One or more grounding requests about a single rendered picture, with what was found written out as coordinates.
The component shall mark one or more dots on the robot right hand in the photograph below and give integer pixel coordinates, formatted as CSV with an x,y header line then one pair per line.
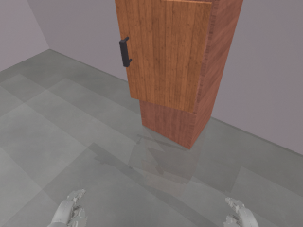
x,y
245,217

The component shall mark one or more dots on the handle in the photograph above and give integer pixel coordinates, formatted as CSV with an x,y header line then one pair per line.
x,y
124,52

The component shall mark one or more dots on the cupboard door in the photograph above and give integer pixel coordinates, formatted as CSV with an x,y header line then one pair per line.
x,y
166,44

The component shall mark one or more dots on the robot left hand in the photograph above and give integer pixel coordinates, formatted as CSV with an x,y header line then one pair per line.
x,y
70,215

